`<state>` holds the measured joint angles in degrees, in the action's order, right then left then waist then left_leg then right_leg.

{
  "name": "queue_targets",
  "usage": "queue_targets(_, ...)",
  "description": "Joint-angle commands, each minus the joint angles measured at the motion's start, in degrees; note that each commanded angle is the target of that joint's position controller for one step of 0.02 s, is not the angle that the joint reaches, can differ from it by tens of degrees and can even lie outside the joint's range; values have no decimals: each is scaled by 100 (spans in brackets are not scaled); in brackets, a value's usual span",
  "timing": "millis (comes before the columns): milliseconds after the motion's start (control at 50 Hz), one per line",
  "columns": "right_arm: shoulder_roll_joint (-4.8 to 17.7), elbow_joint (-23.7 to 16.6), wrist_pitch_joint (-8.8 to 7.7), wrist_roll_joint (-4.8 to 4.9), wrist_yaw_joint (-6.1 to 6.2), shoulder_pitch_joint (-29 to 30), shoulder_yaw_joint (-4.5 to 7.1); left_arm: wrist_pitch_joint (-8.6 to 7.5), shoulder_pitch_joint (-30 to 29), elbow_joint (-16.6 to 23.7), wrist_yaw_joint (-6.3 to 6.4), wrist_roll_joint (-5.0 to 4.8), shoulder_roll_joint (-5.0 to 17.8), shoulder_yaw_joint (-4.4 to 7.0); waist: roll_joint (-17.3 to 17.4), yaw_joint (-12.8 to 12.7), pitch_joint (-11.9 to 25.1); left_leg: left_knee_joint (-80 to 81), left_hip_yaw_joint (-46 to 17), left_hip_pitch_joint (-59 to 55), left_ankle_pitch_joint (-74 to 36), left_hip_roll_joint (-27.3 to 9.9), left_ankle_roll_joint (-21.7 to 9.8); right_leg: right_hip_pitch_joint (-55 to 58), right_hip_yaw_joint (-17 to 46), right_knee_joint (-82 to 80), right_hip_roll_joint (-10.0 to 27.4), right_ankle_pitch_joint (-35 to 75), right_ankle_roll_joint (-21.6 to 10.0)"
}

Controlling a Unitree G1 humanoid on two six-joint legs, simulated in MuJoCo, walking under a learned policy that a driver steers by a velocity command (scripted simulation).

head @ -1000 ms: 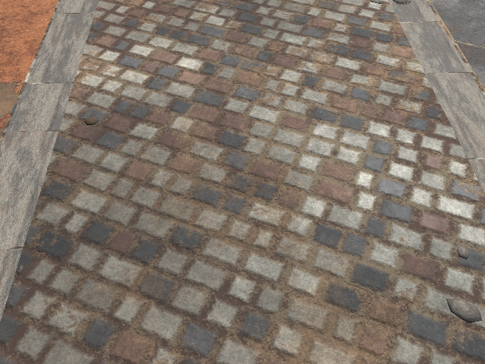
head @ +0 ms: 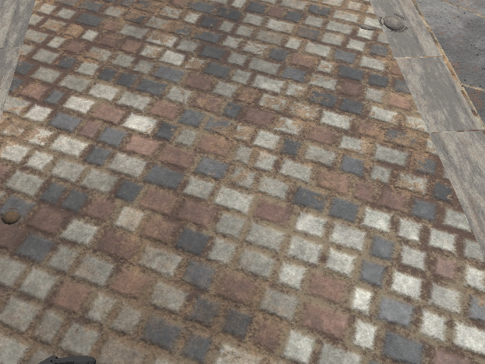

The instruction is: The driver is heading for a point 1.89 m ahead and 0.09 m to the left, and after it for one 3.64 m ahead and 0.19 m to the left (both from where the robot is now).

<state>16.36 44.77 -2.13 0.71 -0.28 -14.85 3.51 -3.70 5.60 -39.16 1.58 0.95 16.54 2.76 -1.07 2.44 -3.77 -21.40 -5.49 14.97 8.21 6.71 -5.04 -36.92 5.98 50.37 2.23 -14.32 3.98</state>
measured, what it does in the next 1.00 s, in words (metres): walks ahead: right foot, then left foot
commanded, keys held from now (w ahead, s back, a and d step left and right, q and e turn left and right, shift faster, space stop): q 0.18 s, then no key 0.82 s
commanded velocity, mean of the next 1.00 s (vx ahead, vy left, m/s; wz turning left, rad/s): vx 0.05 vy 0.00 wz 0.22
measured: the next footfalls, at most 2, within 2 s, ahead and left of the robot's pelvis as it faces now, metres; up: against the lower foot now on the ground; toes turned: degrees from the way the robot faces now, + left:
right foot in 0.18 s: +0.23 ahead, -0.13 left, +0.00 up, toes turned +14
left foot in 0.54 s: +0.12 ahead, +0.11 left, +0.00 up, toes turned +10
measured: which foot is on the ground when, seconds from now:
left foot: down 0.00-0.18, up 0.20-0.52, down 0.54-1.00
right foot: up 0.00-0.16, down 0.18-1.00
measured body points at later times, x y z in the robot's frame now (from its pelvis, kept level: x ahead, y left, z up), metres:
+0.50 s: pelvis +0.11 -0.03 -0.01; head +0.14 -0.03 +0.44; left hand +0.18 +0.26 -0.11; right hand +0.30 -0.26 -0.12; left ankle +0.07 +0.11 -0.73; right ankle +0.19 -0.14 -0.74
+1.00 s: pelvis +0.13 +0.01 -0.01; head +0.14 +0.01 +0.44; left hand +0.16 +0.29 -0.14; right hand +0.28 -0.22 -0.13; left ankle +0.08 +0.11 -0.74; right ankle +0.19 -0.14 -0.74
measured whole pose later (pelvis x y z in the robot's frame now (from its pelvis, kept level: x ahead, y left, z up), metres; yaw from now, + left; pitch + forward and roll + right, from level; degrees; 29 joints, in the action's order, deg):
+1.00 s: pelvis +0.13 +0.01 -0.01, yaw +12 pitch -1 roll +0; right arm 12.9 47.8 -0.4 -0.5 0.6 -13.6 1.2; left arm 0.0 11.2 -53.1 1.9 0.3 14.5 2.6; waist 0.1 -0.7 -1.6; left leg -29.2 -2.2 9.2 18.7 1.8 -1.3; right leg -14.1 2.4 27.9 1.9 -12.6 3.1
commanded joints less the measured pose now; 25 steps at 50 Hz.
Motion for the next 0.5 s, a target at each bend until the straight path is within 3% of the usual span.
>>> queue_targets(20,1023,-429,94,86,158,158,287,55,256,237,19,-30,370,108,600,-202,1094,87,-823,-22,-3224,-1155,-640,1034,-239,-772,-366,924,117)
queue_targets(80,982,-443,248,73,230,44,289,43,-195,378,-43,-69,418,119,712,-53,1012,-145,-1281,-288,-2371,-1187,-529,1007,-80,-1416,-484,952,106)
queue_targets(140,924,-585,314,48,256,203,285,-47,-98,377,-93,-65,599,204,880,-183,912,-545,-1911,-583,-1737,-1214,-433,1231,86,-2135,-503,688,-45)
queue_targets(160,880,-662,319,59,260,365,268,-97,97,327,-96,-60,617,227,913,-352,897,-780,-1963,-542,-1505,-1079,-312,1609,37,-2671,-445,1132,-162)
queue_targets(180,711,-749,306,25,251,370,213,-136,286,308,-65,-4,776,271,740,-401,1072,-1254,-1848,-237,-933,-843,-107,2379,258,-2955,33,1976,-392)
queue_targets(200,387,-810,271,-98,241,112,108,-111,467,354,4,93,1098,317,-238,-287,1497,-2477,-1104,432,928,-320,190,3426,1221,-2757,1203,3971,-910)
queue_targets(220,403,-853,266,-19,232,-584,90,7,656,213,-7,219,1135,330,-1670,66,1829,-3508,-512,1542,3457,231,508,4174,2835,-2791,2259,4692,-2032)
queue_targets(240,919,-634,277,-55,221,-819,196,47,542,308,-25,48,801,274,-1139,-13,1742,-4420,-526,1794,3245,-175,734,3994,3001,-2838,2265,3840,-2201)
queue_targets(260,1143,-565,350,-5,231,-434,281,74,413,369,-29,14,540,196,-635,-171,1407,-4850,-436,1878,2834,-272,860,3657,2204,-2763,1840,3377,-1954)
queue_targets(280,1060,-529,444,6,268,-236,288,120,262,380,-46,25,498,161,-337,-165,1217,-4941,-359,1850,2538,-331,938,3295,1715,-2821,1488,2895,-1741)
queue_targets(300,994,-594,505,-16,292,-78,275,161,121,366,-48,-12,525,148,-354,-173,1001,-4890,-365,1821,2305,-399,987,2947,1501,-2923,1365,2576,-1706)
queue_targets(320,816,-620,531,-6,273,-39,226,201,43,332,-47,12,578,142,-443,-110,869,-4669,-230,1543,2128,-421,1011,2562,1169,-3042,1147,2472,-1656)
queue_targets(380,432,-640,490,-18,234,-16,84,267,-13,240,-46,19,558,144,-783,-106,974,-3360,193,910,1924,-505,1042,2427,608,-3105,836,2515,-1630)
queue_targets(420,370,-669,459,-49,195,149,28,297,70,164,-46,-21,629,168,-932,-237,1107,-2505,303,497,1710,-622,996,2515,605,-3086,892,2411,-1684)
queue_targets(460,472,-642,448,-40,159,186,47,331,198,80,-59,-55,720,184,-963,-307,1134,-1807,383,199,1340,-629,909,2585,714,-3030,976,2023,-1710)
queue_targets(500,450,-505,432,-59,112,-13,56,355,164,20,-73,-114,689,149,-852,-131,1013,-595,552,-436,447,-548,693,2269,627,-2917,858,1325,-1513)
Velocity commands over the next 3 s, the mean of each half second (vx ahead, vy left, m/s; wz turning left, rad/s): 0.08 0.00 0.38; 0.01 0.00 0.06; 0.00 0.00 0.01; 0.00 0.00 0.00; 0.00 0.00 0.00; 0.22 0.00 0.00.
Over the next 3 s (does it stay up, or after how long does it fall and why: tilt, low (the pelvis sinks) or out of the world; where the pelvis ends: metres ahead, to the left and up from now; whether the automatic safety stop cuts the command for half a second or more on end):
stays up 0.24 -0.02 0.00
